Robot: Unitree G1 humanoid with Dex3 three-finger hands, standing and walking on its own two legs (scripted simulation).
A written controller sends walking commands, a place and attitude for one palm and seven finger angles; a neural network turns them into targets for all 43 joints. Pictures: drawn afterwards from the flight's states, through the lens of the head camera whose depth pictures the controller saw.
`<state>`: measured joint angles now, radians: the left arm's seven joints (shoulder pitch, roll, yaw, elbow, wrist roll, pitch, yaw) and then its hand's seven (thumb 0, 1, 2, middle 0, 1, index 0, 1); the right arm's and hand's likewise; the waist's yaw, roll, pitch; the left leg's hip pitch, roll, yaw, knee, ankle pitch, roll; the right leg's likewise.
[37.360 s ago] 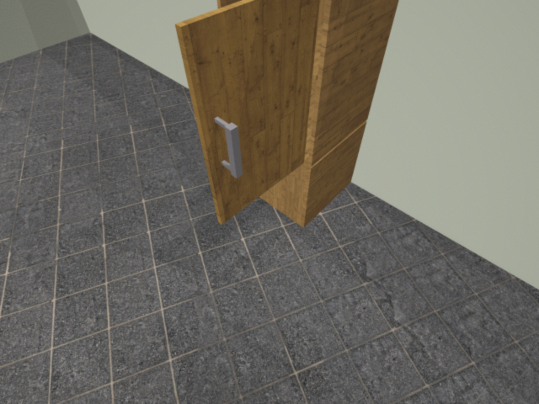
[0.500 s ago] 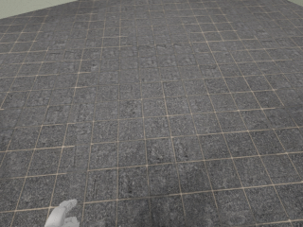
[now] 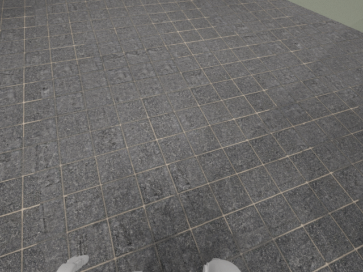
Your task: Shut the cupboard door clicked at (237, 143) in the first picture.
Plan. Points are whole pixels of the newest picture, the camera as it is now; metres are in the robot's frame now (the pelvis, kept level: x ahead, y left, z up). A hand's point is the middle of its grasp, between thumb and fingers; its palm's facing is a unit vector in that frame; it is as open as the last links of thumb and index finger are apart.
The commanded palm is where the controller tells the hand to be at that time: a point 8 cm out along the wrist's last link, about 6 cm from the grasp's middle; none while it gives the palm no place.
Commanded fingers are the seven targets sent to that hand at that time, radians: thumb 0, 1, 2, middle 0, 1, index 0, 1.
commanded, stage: turn to face it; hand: left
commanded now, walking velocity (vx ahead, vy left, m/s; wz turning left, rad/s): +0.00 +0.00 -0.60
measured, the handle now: out of the picture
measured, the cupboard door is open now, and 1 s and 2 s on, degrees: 59 59 59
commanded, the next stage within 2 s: take the last steps up to it in 1.96 s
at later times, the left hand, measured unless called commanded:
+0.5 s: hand (117, 251) +0.17 +0.17 -0.19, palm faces -0.26 -0.95 -0.19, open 7.4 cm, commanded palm none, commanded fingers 0.00 0.90 0.90 -0.20 -0.30 -0.20 -0.30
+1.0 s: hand (156, 220) +0.25 +0.08 -0.16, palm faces -0.54 -0.80 -0.26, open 7.4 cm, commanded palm none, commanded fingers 0.00 0.90 0.90 -0.20 -0.30 -0.20 -0.30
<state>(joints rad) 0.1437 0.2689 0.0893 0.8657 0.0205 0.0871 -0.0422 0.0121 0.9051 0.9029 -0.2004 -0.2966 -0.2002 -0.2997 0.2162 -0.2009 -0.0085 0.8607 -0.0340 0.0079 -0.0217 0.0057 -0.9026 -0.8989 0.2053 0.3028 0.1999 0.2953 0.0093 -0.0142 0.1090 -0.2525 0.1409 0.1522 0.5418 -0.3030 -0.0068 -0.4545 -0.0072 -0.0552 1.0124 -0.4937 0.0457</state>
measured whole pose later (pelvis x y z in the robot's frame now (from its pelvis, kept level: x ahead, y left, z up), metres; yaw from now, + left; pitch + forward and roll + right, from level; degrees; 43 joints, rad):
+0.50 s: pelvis +0.04 +0.00 -0.01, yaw -17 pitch +2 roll -1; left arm 0.18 0.25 0.07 0.88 0.02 0.08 -0.02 0.01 0.90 0.90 -0.20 -0.30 -0.20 -0.30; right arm 0.18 -0.22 -0.02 0.84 -0.02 0.01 -0.01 0.01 -0.91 -0.90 0.20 0.30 0.20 0.29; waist 0.01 -0.04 0.07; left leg -0.35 0.06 0.07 0.63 -0.30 -0.01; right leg -0.38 0.04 0.07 0.74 -0.44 0.01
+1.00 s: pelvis +0.05 -0.04 -0.01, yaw -34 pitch +1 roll -1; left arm 0.15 0.23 0.06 0.87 0.02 0.04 -0.01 0.01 0.90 0.90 -0.20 -0.30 -0.20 -0.30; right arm 0.19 -0.27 -0.05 0.90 -0.01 0.06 -0.02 0.01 -0.91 -0.90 0.20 0.30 0.19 0.29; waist -0.01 0.03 0.10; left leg -0.48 0.09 0.05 1.05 -0.46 -0.09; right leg -0.28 0.02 -0.01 0.56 -0.30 -0.02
